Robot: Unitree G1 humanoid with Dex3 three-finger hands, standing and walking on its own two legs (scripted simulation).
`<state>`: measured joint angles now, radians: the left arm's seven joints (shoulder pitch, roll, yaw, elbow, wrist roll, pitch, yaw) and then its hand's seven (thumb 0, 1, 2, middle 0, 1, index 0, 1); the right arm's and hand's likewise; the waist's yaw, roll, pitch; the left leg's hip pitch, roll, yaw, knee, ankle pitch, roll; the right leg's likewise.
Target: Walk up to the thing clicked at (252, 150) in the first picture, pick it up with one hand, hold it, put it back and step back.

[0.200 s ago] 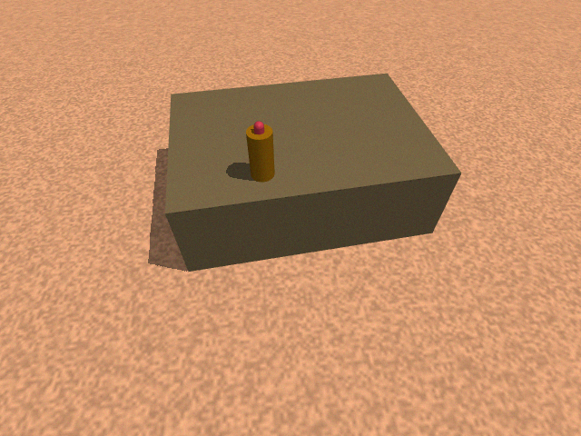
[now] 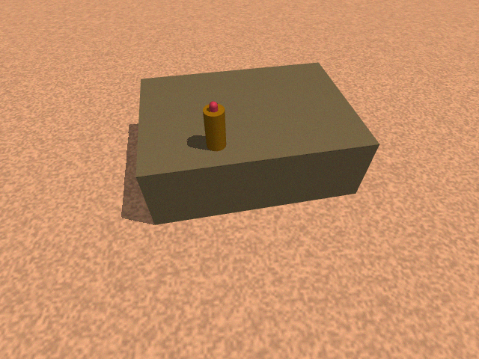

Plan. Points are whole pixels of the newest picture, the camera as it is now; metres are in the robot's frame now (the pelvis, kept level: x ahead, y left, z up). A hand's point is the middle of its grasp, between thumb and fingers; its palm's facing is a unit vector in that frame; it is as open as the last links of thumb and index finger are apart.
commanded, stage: stand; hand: right
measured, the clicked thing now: (214, 124) +1.05 +0.11 -0.31
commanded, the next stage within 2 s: walk up in 0.92 s
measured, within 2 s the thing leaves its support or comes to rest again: neither
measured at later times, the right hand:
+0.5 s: hand out of the picture +0.07 -0.25 -0.16, palm faces -0.03 +0.94 -0.34, open 7.4 cm
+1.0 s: hand out of the picture +0.08 -0.25 -0.16, palm faces -0.06 +0.94 -0.34, open 7.4 cm
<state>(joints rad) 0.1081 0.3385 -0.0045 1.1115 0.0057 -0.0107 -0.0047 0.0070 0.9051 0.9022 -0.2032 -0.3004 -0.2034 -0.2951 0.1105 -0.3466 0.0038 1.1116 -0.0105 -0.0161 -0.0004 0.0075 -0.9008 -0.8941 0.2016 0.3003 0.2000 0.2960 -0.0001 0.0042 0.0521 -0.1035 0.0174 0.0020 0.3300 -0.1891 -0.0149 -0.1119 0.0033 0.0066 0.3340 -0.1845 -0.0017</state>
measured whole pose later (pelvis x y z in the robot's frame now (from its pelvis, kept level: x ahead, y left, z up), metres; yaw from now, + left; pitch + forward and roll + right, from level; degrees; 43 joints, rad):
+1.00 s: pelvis +0.01 +0.01 +0.00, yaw +2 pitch -2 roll -1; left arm 0.16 0.35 0.03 1.06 0.03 -0.04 -0.02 0.01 0.90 0.90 -0.21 -0.30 -0.21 -0.30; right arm 0.17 -0.37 -0.03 1.06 -0.04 0.01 0.04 0.01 -0.90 -0.89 0.20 0.30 0.20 0.30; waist 0.00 0.02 0.03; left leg -0.21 0.01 -0.02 0.60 -0.40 0.02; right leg -0.11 0.00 -0.02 0.37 -0.25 -0.02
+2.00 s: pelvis +0.35 +0.17 -0.01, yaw +12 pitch -3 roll +0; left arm 0.31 0.37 0.04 0.84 0.01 -0.09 -0.04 0.01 0.90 0.90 -0.21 -0.30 -0.21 -0.30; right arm 0.28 -0.44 -0.06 0.81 -0.01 -0.05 0.05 0.01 -0.90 -0.89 0.20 0.30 0.20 0.30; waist 0.03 0.06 0.10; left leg -0.49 0.04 -0.05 0.92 -0.33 0.01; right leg -0.17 -0.04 -0.10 0.50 -0.27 -0.02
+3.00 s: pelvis +0.52 +0.23 -0.01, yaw +10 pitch -3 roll +1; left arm 0.08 0.33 0.00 0.99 0.01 0.01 -0.02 0.01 0.90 0.90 -0.20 -0.30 -0.21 -0.30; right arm 0.19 -0.36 0.01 1.04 -0.02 -0.03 0.00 0.01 -0.90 -0.89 0.20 0.30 0.20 0.30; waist 0.00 -0.03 0.05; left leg -0.18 0.02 0.02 0.51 -0.29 -0.02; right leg -0.29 -0.03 -0.02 0.52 -0.19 0.00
